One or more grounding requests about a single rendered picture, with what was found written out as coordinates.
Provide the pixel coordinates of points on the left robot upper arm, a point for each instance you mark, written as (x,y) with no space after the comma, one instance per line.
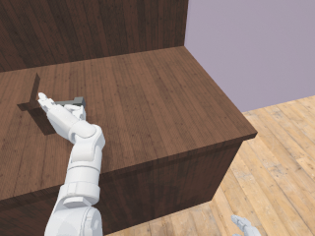
(78,221)

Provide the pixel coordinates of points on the counter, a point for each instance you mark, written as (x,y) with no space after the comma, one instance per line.
(170,132)

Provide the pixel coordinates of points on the tap lever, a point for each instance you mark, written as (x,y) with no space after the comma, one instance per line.
(78,101)

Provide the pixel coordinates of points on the robot left hand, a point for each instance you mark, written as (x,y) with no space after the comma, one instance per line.
(61,118)

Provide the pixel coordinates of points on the robot right hand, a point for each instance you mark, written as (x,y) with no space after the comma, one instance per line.
(245,226)

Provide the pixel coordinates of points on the left robot forearm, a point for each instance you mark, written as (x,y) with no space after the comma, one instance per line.
(81,183)

